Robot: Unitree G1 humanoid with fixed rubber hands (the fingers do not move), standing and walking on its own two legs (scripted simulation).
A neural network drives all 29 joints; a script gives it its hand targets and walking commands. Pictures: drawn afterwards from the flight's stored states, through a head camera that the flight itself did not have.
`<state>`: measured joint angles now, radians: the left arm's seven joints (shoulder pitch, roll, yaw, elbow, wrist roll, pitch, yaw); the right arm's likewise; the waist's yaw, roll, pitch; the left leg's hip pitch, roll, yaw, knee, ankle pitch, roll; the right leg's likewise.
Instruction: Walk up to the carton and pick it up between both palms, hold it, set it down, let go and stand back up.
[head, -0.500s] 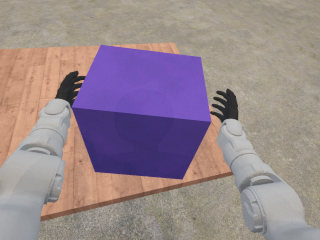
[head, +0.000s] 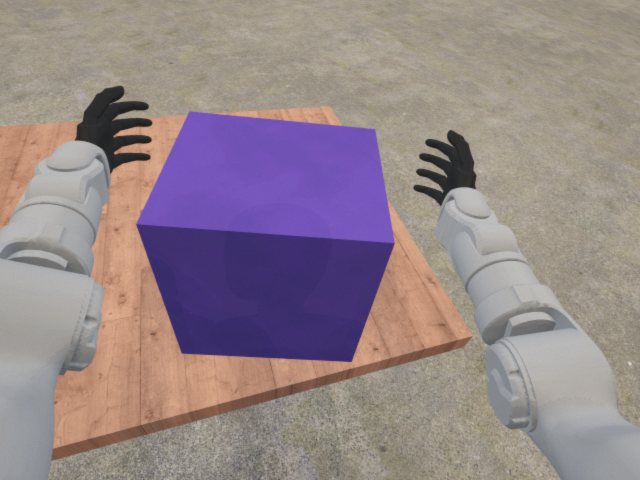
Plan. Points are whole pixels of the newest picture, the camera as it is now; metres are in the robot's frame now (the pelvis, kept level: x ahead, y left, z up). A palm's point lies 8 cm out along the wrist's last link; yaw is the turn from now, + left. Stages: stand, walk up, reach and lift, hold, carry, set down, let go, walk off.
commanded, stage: set down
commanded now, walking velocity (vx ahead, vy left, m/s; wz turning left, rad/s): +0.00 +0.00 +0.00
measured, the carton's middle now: (275, 244) +0.45 -0.03 +0.04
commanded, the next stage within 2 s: none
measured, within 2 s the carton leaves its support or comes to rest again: neither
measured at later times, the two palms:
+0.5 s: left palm (75, 111) +0.49 +0.18 +0.24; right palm (471, 173) +0.38 -0.25 +0.21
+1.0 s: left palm (37, 203) +0.43 +0.23 +0.17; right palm (462, 236) +0.33 -0.23 +0.15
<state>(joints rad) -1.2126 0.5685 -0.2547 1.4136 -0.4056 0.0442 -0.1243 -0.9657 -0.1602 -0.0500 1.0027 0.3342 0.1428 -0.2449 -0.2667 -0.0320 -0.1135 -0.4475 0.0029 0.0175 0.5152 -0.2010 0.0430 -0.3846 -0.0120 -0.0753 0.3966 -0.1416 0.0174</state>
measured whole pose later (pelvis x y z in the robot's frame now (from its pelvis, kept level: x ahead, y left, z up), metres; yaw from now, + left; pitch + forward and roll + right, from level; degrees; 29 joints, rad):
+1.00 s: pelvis +0.00 +0.00 +0.01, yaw -2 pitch -3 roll -2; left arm -0.74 0.65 -0.01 0.68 -0.34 0.39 -0.20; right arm -0.50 -0.15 -0.08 0.28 0.33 0.45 -0.31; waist -0.13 -0.05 0.03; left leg -0.19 0.01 0.04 0.43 -0.20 0.04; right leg -0.14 0.00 -0.04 0.31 -0.12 0.01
